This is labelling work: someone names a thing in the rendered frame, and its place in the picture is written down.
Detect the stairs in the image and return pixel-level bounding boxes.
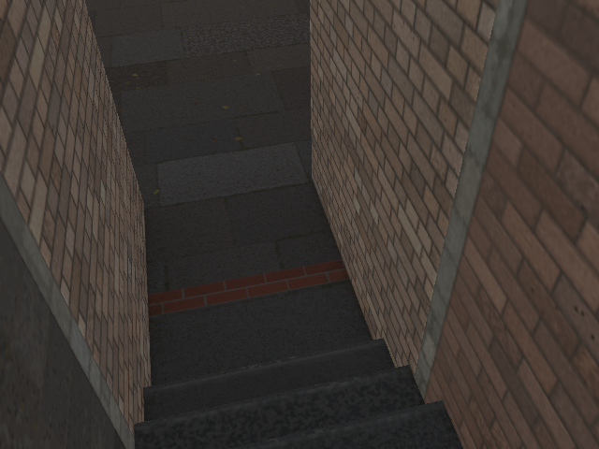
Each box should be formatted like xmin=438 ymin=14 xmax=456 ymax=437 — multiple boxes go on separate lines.
xmin=134 ymin=341 xmax=463 ymax=449

